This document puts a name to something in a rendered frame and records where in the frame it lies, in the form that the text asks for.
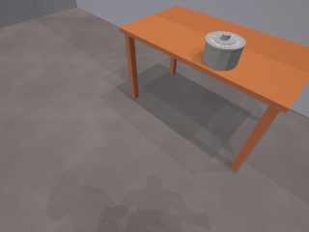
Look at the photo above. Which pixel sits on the pot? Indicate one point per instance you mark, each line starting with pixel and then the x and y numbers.
pixel 220 60

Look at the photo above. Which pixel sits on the lid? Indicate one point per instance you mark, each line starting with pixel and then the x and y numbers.
pixel 214 39

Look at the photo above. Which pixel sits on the knob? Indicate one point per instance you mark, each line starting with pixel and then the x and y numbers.
pixel 226 35

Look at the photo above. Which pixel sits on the table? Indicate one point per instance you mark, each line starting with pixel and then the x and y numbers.
pixel 270 69

